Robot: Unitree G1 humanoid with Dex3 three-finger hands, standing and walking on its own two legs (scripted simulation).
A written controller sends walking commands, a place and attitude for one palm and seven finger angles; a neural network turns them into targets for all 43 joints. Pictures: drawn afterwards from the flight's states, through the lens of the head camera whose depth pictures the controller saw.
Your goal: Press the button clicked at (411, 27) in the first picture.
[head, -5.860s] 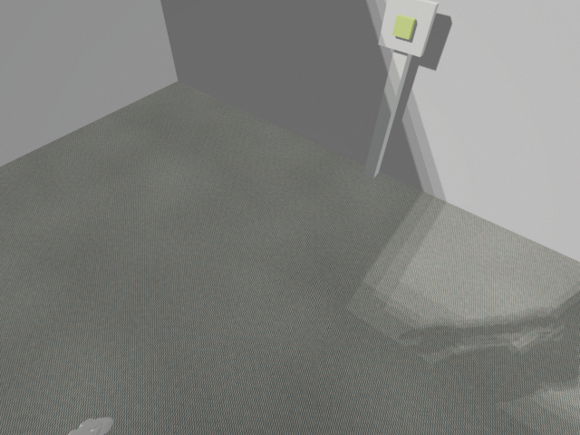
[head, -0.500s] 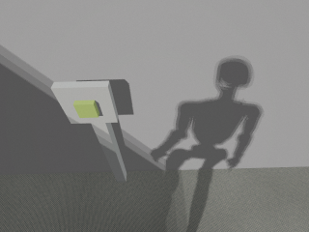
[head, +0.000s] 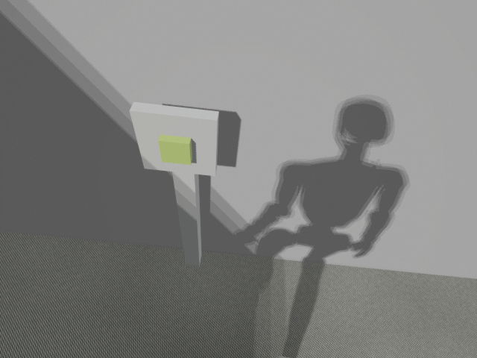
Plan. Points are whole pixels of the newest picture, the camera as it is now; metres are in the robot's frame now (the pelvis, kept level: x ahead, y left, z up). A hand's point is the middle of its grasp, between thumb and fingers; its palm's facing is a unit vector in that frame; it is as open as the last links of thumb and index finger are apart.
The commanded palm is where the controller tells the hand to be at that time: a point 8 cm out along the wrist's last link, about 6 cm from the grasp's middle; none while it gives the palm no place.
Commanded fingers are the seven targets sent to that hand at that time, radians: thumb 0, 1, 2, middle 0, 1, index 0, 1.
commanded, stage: come to a stop and stand still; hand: left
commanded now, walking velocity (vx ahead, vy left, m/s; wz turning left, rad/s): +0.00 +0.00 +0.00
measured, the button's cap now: (176, 149) +0.53 +0.18 +0.00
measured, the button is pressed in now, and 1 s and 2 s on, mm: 0 0 0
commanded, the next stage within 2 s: look again from close up in 0.72 s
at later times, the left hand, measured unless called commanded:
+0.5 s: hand out of the picture -0.02 +0.16 -0.17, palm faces +0.00 -0.98 -0.18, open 7.3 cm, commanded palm none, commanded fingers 0.00 0.90 0.90 -0.20 -0.30 -0.20 -0.30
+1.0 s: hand out of the picture -0.03 +0.15 -0.18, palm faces +0.01 -0.98 -0.17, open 7.4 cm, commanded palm none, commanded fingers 0.00 0.90 0.90 -0.20 -0.30 -0.20 -0.30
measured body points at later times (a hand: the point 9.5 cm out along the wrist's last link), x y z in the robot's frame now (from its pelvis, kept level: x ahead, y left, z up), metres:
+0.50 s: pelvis -0.03 -0.01 +0.01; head -0.02 -0.01 +0.46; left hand -0.02 +0.21 -0.16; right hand -0.04 -0.23 -0.16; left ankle +0.00 +0.10 -0.74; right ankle -0.04 -0.12 -0.74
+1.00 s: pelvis -0.03 +0.00 +0.00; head -0.03 +0.00 +0.45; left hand -0.03 +0.21 -0.16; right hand -0.03 -0.22 -0.16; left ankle +0.00 +0.10 -0.74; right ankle -0.04 -0.12 -0.74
